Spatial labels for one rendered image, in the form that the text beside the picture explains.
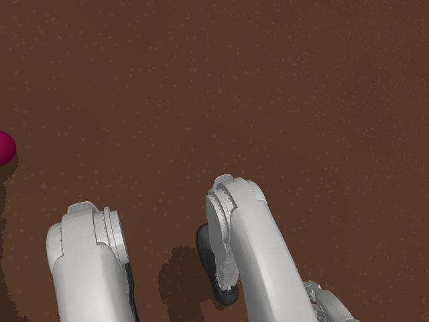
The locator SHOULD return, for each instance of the ball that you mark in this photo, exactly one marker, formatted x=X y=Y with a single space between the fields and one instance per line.
x=7 y=148

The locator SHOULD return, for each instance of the right robot foot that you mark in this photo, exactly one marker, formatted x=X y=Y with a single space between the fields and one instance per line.
x=207 y=258

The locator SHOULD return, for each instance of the left robot foot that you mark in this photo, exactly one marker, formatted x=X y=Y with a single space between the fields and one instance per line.
x=131 y=293

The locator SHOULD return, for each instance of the right robot hand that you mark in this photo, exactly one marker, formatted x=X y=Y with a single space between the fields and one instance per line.
x=328 y=307

